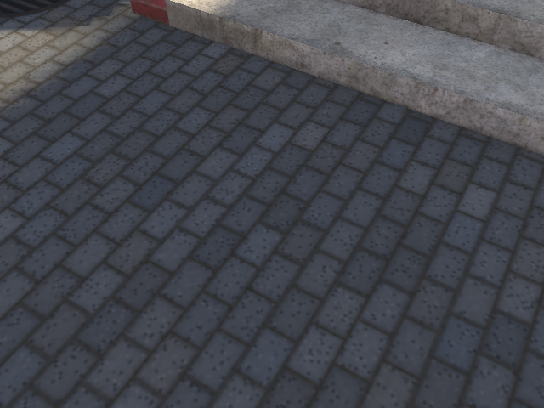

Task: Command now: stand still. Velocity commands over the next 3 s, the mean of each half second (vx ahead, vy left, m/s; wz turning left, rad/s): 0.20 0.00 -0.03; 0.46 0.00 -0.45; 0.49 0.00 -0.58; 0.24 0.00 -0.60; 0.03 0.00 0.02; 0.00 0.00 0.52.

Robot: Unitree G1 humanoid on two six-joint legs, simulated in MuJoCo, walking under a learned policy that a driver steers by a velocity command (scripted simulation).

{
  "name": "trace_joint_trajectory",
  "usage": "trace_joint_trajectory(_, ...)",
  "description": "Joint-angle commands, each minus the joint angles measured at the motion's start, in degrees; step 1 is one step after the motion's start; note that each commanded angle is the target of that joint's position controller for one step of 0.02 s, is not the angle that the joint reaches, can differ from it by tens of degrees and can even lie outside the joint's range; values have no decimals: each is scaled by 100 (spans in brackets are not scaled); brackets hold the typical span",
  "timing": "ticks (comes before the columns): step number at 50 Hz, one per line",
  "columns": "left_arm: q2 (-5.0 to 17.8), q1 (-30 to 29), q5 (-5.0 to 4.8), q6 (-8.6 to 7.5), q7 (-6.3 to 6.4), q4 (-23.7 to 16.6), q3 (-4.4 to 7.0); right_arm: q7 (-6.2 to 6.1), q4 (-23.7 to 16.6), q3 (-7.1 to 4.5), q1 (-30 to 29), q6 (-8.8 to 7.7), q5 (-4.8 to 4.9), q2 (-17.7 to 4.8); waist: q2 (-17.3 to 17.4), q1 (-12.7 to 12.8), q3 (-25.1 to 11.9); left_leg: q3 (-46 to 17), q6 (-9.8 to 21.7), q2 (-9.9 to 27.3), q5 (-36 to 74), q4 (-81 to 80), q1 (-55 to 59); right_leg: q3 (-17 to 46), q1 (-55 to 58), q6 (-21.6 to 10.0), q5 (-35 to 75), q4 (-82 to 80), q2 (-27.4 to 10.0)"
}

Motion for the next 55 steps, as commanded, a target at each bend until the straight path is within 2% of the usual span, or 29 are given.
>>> trace_joint_trajectory(1,564,402,-2,-13,9,-72,97,-30,-115,-85,26,-18,6,-555,-10,13,-228,-129,267,135,1416,-150,796,201,-534,-122,1332,-604,-248)
trace_joint_trajectory(6,530,405,-2,2,10,-11,86,-47,-18,-86,-19,15,9,-558,-43,-4,-151,-126,245,133,1356,-167,812,179,-516,-119,1333,-651,-229)
trace_joint_trajectory(8,604,579,-42,31,22,98,121,-42,86,-80,67,37,33,-483,-232,18,-139,182,236,-143,-160,62,686,274,-526,-274,-232,-890,-236)
trace_joint_trajectory(9,795,569,-82,43,35,64,182,-38,76,-99,4,27,61,-509,-467,60,71,397,232,-331,-1117,384,300,586,-580,-489,-1308,-1103,-415)
trace_joint_trajectory(11,1150,735,-153,-33,55,7,293,7,-163,-93,-471,-112,99,-485,-943,256,658,491,312,-299,-1442,1207,-849,1902,-435,-1049,-2719,-1828,-1378)
trace_joint_trajectory(12,1224,743,-163,-111,67,-2,331,52,-270,-81,-651,-214,132,-448,-1029,288,908,300,405,-67,-1307,1581,-1266,2394,-376,-1270,-2658,-2024,-1791)
trace_joint_trajectory(14,1061,756,-111,-271,47,-11,305,143,-367,-90,-762,-395,188,-447,-944,264,1041,40,548,242,-1630,1941,-1935,2513,121,-1359,-1666,-1940,-2025)
trace_joint_trajectory(16,1021,552,-178,-310,-6,-78,301,224,-340,-98,-604,-507,223,-438,-750,96,862,150,624,268,-1516,1096,-1455,1881,199,-1105,-911,-1658,-1729)
trace_joint_trajectory(17,1054,335,-215,-289,-37,-125,305,248,-193,-115,-255,-531,211,-396,-679,-124,690,445,601,57,-953,456,-502,1400,-237,-938,-615,-1446,-1428)
trace_joint_trajectory(19,1096,144,-185,-273,-68,-208,300,254,299,-283,996,-491,151,-598,-490,-631,108,607,516,-347,-150,150,1578,727,-1213,-669,585,-468,-887)
trace_joint_trajectory(20,801,-97,-151,-297,-88,-360,209,210,432,-425,1823,-499,112,-1068,663,-965,-167,-992,862,730,-666,-672,2428,68,-2027,-288,858,1534,-303)
trace_joint_trajectory(21,332,-3,-193,-391,-55,-559,109,265,483,-468,2421,-559,70,-1523,2025,-976,-654,-3714,1687,2080,-1207,-1828,3106,114,-3191,-91,-1190,3356,423)
trace_joint_trajectory(22,633,-97,-346,-458,-56,-544,195,266,422,-283,1987,-660,-3,-1036,1126,-727,-325,-3881,1715,2265,-1652,-1839,2697,985,-3600,-257,-1244,4356,146)
trace_joint_trajectory(23,737,-139,-423,-488,-94,-557,221,262,239,-184,1454,-712,16,-745,787,-499,67,-3091,1449,2110,-1637,-1816,2321,1117,-3853,-466,-641,4509,-103)
trace_joint_trajectory(24,739,-93,-394,-485,-96,-492,242,282,101,-116,1020,-734,25,-606,525,-308,214,-2324,1188,1837,-1282,-1895,2001,1063,-3727,-560,-22,4323,-324)
trace_joint_trajectory(27,696,-17,-293,-360,-136,-393,335,268,67,-11,932,-710,-65,-376,579,-121,208,-682,702,1247,500,-1953,1571,848,-3130,-566,840,3594,-547)
trace_joint_trajectory(31,481,-539,-239,-230,-215,-661,303,125,104,-36,1232,-682,-150,-677,273,-147,350,-46,823,1290,1575,-2149,1581,773,-3615,-323,1453,3086,-543)
trace_joint_trajectory(33,462,-921,-228,-239,-248,-874,271,70,16,-29,1156,-658,-169,-699,284,-175,465,316,771,1218,1696,-2263,1460,638,-3618,-266,1877,2408,-512)
trace_joint_trajectory(39,329,-2031,-187,-234,-487,-1485,126,0,15,-71,1648,-573,-50,-826,214,-393,697,1106,675,1359,2527,-2097,1984,-162,-3393,-446,2117,1054,-400)
trace_joint_trajectory(42,511,-1989,-182,-232,-603,-1681,199,-34,-128,-139,1522,-488,-2,-1073,519,-90,353,1384,634,1479,5106,-1227,2384,-648,-2604,-729,1459,860,6)
trace_joint_trajectory(44,924,-1054,-205,-194,-630,-1571,390,-75,-282,-203,1301,-404,-1,-1287,831,505,-264,1390,602,1548,6512,203,2362,-782,-1369,-997,949,886,364)
trace_joint_trajectory(45,1279,-122,-206,-174,-578,-1347,577,-56,-394,-210,1107,-396,33,-1322,761,1003,-735,1415,491,1374,6118,1443,1829,-642,-7,-1212,1232,403,517)
trace_joint_trajectory(46,1690,627,-193,-103,-432,-1187,737,-13,-542,-165,1096,-467,-26,-1180,73,1227,-1210,1364,270,1008,3624,3328,312,736,1660,-1523,840,164,-231)
trace_joint_trajectory(47,2052,316,-165,-130,-385,-1394,752,136,-847,63,1585,-687,-12,-329,-1366,429,-1855,612,-31,-381,-1833,5634,-2120,4357,3327,-2730,65,-669,-1839)
trace_joint_trajectory(48,1613,556,-72,-181,-374,-1309,603,246,-1080,-27,850,-990,178,-773,-729,789,-2120,-677,206,-232,-1807,5964,-2668,4892,3253,-2563,-194,-1437,-1895)
trace_joint_trajectory(49,1299,331,-42,-273,-366,-1305,521,261,-1300,-90,394,-1074,345,-978,-526,681,-1344,-654,386,63,-1354,5635,-2979,3946,2608,-2237,157,-1471,-1703)
trace_joint_trajectory(50,1086,-174,-86,-360,-417,-1396,445,211,-1298,-101,362,-1073,280,-940,154,295,-752,-609,395,332,-954,4997,-2713,3165,1552,-2003,871,-1539,-1410)
trace_joint_trajectory(52,890,-720,-58,-418,-404,-1586,348,146,-1233,-205,642,-879,99,-1006,214,-129,-488,-614,260,650,-686,4230,-1882,2314,246,-1765,1569,-1664,-1001)
trace_joint_trajectory(55,1155,-536,-90,-425,-288,-1596,385,102,-1467,-213,416,-678,-89,-859,54,-226,-276,-400,-76,684,-338,3325,-1673,1886,-621,-1785,2001,-1853,-803)
Next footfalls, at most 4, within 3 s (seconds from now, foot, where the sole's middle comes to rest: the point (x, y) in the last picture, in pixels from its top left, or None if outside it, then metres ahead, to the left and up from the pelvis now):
0.92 right None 0.45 -0.11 -0.77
1.40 left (297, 303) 0.79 -0.04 -0.77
1.86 right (418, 305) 0.78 -0.37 -0.77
2.26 left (348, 256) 0.94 -0.19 -0.77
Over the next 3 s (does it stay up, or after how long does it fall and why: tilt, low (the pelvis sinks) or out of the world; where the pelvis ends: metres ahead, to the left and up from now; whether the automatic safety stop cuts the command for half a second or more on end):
stays up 0.84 -0.19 0.00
